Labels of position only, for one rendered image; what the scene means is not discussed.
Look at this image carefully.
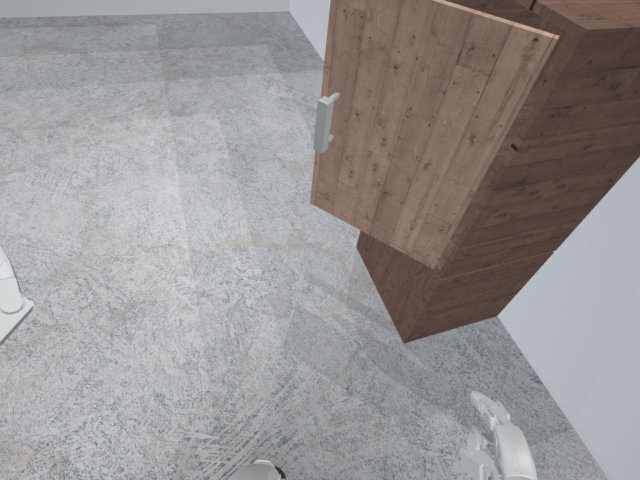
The left robot shin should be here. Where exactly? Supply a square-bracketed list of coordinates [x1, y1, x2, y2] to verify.
[253, 460, 279, 474]

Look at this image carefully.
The robot right hand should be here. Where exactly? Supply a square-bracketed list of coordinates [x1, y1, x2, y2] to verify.
[460, 391, 538, 480]

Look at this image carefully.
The robot left hand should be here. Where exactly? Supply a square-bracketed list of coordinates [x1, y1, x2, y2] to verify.
[0, 245, 33, 346]

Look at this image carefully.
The handle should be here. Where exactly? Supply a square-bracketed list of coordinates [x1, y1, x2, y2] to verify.
[313, 92, 340, 153]

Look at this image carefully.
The cupboard door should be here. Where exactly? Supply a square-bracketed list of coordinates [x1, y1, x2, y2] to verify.
[310, 0, 559, 269]

